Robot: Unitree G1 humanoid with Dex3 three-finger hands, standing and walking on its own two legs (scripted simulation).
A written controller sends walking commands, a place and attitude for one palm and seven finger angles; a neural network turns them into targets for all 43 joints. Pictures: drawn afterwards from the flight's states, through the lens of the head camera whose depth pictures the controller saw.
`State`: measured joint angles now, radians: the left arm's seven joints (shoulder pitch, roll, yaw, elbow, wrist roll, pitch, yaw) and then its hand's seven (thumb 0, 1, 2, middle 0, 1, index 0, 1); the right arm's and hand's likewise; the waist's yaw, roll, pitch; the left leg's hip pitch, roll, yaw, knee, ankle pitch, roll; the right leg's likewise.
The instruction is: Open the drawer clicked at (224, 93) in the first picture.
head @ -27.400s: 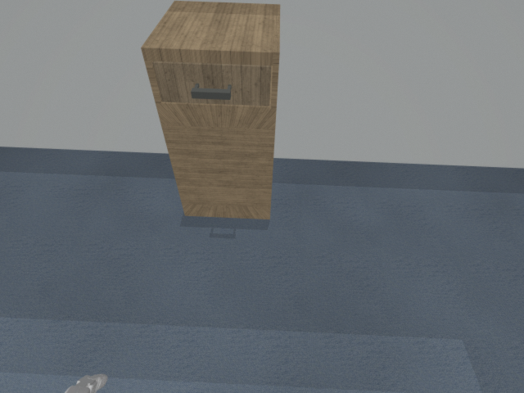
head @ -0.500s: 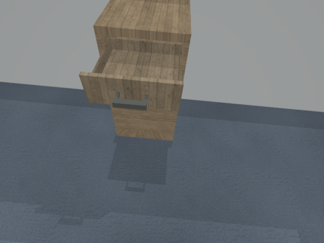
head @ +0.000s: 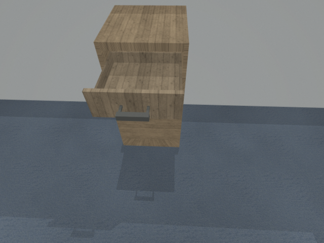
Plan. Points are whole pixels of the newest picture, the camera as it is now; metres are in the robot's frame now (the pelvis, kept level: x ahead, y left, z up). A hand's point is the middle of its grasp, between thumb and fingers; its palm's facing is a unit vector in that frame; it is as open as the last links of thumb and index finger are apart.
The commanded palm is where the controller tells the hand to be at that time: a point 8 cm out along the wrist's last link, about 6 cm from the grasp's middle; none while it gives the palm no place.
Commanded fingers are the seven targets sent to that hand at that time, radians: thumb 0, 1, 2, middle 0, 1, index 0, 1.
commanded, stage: let the arm hang, fingers relaxed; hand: left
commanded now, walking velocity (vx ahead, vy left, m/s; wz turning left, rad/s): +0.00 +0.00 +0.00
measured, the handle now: (133, 112) +0.57 +0.14 -0.07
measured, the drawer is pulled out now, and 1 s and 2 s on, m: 0.28 0.28 0.28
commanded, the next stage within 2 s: look to check the result in 0.26 s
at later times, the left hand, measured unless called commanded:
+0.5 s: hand out of the picture +0.00 +0.18 -0.17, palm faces +0.02 -0.98 -0.18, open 7.3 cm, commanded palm none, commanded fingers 0.00 0.90 0.90 -0.20 -0.30 -0.20 -0.30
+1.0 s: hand out of the picture +0.02 +0.18 -0.17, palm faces +0.01 -0.98 -0.20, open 7.3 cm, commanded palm none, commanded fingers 0.00 0.90 0.90 -0.20 -0.30 -0.20 -0.30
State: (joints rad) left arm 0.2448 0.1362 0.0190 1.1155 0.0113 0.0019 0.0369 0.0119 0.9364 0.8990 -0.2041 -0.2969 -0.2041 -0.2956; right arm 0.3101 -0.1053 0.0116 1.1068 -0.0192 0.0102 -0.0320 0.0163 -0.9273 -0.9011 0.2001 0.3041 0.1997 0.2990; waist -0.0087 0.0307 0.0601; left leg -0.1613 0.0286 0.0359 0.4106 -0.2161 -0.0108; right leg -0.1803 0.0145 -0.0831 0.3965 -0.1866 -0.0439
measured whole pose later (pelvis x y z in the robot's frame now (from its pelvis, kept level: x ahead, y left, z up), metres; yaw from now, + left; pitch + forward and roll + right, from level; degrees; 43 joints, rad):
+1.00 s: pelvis +0.01 +0.01 +0.00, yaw -1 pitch -2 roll +0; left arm 0.25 0.13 0.02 1.14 0.01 0.00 0.04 0.00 0.92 0.90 -0.20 -0.30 -0.20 -0.30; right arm 0.29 -0.12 0.00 1.13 -0.01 0.00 -0.04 0.00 -0.91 -0.90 0.20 0.30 0.20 0.30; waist -0.01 0.02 0.08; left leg -0.13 0.01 0.06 0.37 -0.22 0.01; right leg -0.16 0.00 -0.06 0.38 -0.19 -0.02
